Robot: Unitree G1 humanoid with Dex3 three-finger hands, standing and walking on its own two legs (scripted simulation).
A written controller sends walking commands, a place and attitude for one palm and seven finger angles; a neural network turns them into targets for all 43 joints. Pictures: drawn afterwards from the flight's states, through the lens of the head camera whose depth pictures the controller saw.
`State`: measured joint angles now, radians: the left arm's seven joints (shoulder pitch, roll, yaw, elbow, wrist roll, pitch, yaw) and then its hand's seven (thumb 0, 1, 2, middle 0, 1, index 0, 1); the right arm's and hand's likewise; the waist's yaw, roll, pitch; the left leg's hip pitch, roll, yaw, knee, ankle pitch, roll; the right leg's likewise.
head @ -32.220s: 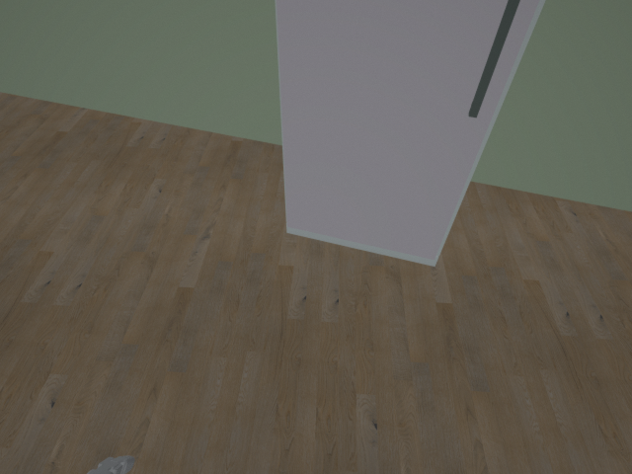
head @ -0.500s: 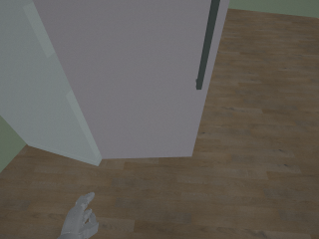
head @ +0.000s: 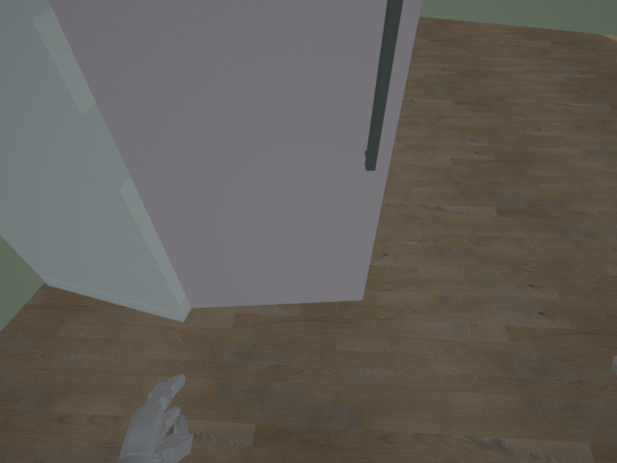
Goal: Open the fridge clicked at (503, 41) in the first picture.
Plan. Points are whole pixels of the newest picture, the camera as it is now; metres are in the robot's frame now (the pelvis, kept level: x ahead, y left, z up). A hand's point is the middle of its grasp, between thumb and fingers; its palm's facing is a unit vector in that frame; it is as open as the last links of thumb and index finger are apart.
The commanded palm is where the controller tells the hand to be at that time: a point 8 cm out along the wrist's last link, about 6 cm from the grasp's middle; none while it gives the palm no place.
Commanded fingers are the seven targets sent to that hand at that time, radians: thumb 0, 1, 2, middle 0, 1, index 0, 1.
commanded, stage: stop stepping back and stand still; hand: right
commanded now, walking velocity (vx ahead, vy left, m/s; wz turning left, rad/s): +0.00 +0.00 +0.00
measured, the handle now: (380, 82) +0.73 -0.10 +0.14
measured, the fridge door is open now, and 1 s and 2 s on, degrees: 71 71 71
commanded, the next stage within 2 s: let the arm hang, fingers relaxed in 0.04 s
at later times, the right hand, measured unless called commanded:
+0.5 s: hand out of the picture +0.01 -0.17 -0.19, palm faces +0.01 +0.99 -0.16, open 7.0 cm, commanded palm none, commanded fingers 0.00 -0.90 -0.90 0.20 0.30 0.20 0.30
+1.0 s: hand out of the picture +0.02 -0.18 -0.18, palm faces +0.02 +0.98 -0.21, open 7.4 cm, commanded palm none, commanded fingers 0.00 -0.90 -0.90 0.20 0.30 0.20 0.30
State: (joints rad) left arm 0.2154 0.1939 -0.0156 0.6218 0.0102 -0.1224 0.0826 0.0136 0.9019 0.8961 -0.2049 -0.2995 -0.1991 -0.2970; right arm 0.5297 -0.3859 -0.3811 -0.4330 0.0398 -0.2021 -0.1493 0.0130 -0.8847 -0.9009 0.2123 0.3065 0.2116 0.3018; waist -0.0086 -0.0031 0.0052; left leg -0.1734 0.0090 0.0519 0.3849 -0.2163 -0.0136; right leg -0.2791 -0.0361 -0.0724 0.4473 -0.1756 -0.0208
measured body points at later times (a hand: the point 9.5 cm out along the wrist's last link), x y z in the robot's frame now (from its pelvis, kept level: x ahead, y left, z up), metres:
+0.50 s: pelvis -0.01 +0.01 -0.01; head +0.02 -0.02 +0.44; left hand +0.04 +0.26 -0.14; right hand +0.01 -0.22 -0.17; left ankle -0.01 +0.13 -0.74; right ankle +0.04 -0.10 -0.74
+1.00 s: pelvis +0.00 +0.00 +0.00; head +0.01 +0.00 +0.45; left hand +0.01 +0.22 -0.16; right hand +0.02 -0.23 -0.16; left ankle -0.01 +0.13 -0.74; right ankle +0.04 -0.10 -0.74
